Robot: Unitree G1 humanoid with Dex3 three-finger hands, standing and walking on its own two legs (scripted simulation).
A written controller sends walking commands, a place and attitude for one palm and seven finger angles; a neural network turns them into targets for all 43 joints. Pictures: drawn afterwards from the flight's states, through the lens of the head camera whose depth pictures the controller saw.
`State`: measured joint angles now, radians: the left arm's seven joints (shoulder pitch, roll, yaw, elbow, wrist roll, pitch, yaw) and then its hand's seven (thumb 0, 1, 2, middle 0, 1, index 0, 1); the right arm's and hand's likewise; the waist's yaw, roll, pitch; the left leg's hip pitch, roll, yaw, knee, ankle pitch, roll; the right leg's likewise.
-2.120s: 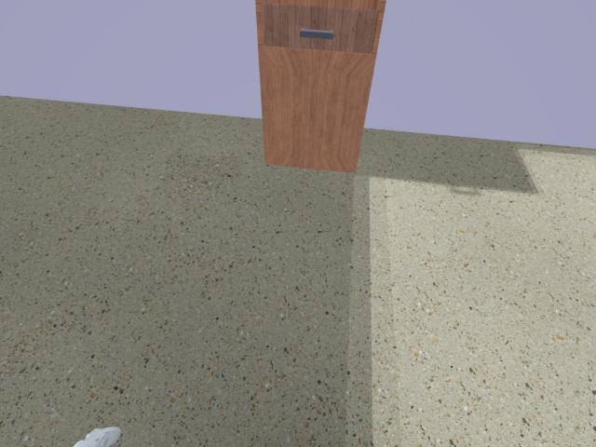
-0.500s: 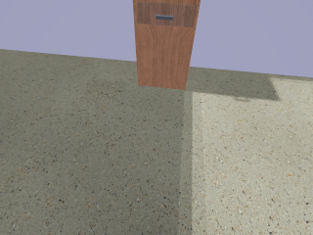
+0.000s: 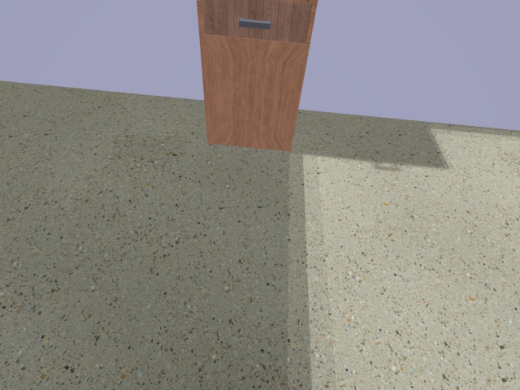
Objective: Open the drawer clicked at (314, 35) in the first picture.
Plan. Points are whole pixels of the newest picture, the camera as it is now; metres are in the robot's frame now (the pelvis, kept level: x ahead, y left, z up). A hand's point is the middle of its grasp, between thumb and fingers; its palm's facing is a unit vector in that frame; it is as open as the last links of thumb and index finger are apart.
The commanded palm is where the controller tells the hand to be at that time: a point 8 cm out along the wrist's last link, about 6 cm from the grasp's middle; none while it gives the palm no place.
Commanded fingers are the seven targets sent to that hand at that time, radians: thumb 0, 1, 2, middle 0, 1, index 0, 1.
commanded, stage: walk to a spot facing it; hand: left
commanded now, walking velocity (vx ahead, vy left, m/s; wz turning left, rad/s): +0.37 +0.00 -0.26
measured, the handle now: (255, 22) +1.49 +0.12 -0.04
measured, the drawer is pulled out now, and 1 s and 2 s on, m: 0.00 0.00 0.00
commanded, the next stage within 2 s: turn to face it in 1.30 s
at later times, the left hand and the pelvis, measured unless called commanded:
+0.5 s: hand (198, 313) +0.29 +0.14 -0.16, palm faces -0.11 -0.98 -0.19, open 7.4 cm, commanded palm none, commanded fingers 0.00 0.90 0.90 -0.20 -0.30 -0.20 -0.30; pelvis +0.21 -0.04 +0.01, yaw -8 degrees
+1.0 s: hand (185, 257) +0.41 +0.19 -0.16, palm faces -0.13 -0.98 -0.15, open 7.4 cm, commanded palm none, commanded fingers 0.00 0.90 0.90 -0.20 -0.30 -0.20 -0.30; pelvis +0.43 +0.01 +0.02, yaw -13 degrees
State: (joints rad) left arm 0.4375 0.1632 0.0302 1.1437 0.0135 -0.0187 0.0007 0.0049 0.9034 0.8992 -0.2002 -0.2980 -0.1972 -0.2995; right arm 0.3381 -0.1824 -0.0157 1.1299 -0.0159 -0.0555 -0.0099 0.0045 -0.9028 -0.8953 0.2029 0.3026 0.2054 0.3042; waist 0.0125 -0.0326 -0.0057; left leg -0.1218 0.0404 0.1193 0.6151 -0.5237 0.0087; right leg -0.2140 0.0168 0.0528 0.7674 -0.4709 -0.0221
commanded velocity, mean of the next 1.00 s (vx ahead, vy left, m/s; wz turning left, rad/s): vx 0.37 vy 0.00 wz -0.17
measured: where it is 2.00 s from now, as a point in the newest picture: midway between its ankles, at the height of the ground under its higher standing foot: (290, 273)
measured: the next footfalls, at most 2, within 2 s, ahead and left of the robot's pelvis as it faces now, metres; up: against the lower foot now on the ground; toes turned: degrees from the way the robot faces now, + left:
right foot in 0.32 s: +0.30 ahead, -0.10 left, +0.00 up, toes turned -13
left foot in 0.84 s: +0.49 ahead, +0.10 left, +0.00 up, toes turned +2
